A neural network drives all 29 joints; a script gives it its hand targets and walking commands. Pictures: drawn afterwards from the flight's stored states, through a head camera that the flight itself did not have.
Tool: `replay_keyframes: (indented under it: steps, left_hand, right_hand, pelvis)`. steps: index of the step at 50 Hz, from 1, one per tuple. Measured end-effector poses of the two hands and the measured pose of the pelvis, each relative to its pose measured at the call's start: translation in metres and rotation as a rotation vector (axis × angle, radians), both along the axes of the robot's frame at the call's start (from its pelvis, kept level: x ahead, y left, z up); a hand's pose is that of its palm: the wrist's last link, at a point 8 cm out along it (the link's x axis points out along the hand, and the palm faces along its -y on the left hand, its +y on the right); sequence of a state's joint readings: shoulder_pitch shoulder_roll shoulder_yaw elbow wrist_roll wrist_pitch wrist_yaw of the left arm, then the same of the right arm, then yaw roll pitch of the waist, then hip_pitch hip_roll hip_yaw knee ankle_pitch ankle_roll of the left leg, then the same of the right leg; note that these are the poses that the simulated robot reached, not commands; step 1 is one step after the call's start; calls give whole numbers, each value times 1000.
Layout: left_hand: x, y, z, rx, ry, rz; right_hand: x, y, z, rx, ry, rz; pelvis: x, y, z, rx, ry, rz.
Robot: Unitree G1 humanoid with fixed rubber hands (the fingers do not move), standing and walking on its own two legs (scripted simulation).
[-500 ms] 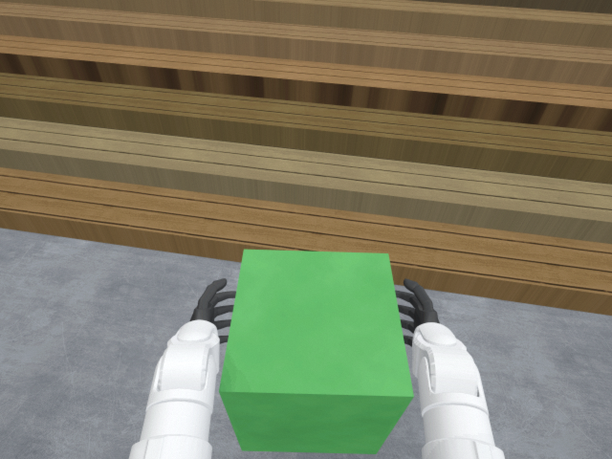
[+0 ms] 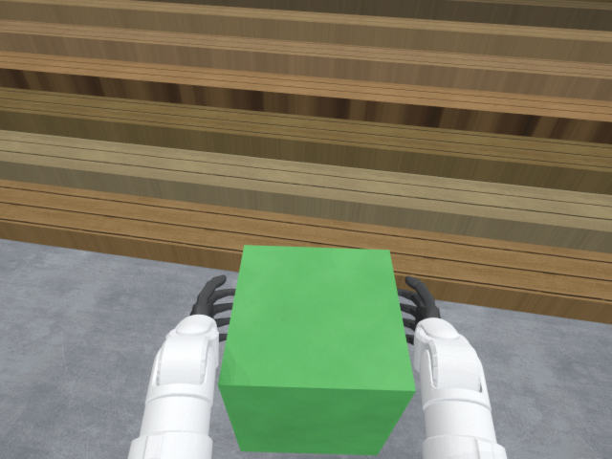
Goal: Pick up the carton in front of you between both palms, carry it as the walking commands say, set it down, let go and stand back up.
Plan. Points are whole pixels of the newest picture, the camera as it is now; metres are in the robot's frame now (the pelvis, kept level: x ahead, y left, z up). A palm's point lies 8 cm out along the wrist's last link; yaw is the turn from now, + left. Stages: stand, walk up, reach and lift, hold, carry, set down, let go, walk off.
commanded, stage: hold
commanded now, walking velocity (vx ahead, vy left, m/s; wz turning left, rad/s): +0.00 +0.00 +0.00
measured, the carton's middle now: (312, 353) +0.29 +0.00 -0.02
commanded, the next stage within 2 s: carry in 0.74 s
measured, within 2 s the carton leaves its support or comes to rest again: neither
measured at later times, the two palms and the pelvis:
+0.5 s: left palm (203, 324) +0.29 +0.15 +0.05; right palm (425, 327) +0.29 -0.15 +0.05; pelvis +0.00 +0.00 +0.00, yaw +0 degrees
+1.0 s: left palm (219, 289) +0.33 +0.13 +0.08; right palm (435, 295) +0.33 -0.17 +0.08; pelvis +0.05 -0.02 -0.02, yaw +0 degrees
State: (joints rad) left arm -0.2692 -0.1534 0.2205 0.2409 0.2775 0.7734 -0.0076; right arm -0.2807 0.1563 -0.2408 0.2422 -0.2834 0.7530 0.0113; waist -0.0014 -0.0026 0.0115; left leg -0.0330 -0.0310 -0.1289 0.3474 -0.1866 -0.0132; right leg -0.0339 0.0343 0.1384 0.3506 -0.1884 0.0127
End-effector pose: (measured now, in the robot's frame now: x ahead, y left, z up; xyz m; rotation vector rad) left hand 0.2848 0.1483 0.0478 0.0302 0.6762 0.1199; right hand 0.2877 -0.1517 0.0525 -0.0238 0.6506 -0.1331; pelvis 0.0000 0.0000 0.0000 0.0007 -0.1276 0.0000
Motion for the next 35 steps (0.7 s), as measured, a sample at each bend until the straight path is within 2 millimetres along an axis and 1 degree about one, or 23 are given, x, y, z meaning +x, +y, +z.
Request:
replay_keyframes:
  steps: [12, 35]
  left_hand:
    - [1, 1, 1, -7, -7, 5]
    - [4, 1, 0, 7, -1, -4]
  right_hand:
    - [1, 1, 1, 9, -7, -6]
    - [4, 1, 0, -6, -1, 2]
  pelvis:
    - [-5, 1, -1, 0, 0, -1]
    - [4, 1, 1, 0, 5, -2]
